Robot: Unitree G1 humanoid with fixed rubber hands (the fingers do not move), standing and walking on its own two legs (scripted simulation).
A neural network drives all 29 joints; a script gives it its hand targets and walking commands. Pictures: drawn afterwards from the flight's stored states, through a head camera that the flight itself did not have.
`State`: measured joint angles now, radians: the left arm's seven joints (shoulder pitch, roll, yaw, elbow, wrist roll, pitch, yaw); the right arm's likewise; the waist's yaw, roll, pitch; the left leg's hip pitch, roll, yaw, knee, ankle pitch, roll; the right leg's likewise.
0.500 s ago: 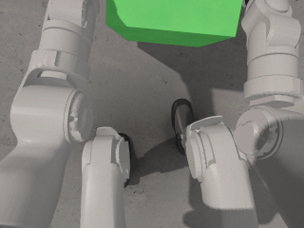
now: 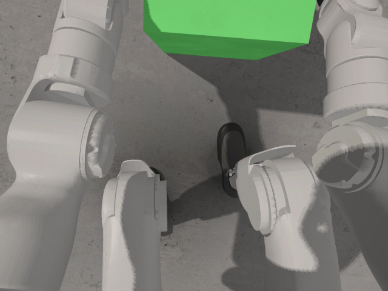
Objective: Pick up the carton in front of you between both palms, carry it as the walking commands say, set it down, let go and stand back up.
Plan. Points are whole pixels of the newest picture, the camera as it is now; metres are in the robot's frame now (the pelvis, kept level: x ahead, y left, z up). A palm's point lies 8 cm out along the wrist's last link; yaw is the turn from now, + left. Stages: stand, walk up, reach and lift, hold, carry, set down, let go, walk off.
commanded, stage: set down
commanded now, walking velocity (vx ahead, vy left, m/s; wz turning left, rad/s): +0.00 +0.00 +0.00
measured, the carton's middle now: out of the picture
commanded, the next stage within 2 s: let go in 1.92 s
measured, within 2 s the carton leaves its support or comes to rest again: rests again in 0.22 s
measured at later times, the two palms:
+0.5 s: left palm out of the picture +0.59 +0.06 -0.20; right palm out of the picture +0.53 -0.25 -0.18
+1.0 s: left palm out of the picture +0.62 +0.10 -0.17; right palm out of the picture +0.53 -0.26 -0.18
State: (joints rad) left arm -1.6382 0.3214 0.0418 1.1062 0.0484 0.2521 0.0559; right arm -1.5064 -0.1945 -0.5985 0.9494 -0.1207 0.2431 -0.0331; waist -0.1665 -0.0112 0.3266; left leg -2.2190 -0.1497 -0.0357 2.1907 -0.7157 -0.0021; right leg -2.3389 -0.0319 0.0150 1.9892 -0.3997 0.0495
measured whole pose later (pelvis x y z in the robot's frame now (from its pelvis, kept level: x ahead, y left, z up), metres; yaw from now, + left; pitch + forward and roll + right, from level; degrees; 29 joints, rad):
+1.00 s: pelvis -0.01 -0.01 -0.01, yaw +0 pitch +38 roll -5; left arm -1.79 0.54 -0.17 1.16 -0.18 0.17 0.03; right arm -1.56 -0.30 -0.42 1.08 0.13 0.08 -0.13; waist -0.16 -0.01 0.47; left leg -2.18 -0.10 -0.06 2.24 -0.71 -0.02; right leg -2.29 -0.05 -0.04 2.03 -0.40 0.01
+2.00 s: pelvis +0.03 -0.01 +0.23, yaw +2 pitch +47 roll +1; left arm -1.48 0.45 0.17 1.06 0.08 0.28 -0.09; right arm -1.16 -0.13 -0.48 0.66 -0.02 0.28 -0.10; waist -0.18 0.04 0.01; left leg -1.64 -0.06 -0.03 1.26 -0.45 0.00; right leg -1.73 -0.02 0.01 1.13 -0.22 0.01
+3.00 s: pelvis +0.12 -0.02 +0.38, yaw -1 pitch +2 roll -1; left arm 0.15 0.19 0.08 0.48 0.03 0.04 -0.04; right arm 0.23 -0.22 -0.02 0.40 0.02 0.07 0.07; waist -0.03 0.01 0.07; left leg -0.16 0.00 -0.04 0.47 -0.34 0.01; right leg -0.29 0.02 0.01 0.44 -0.17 0.00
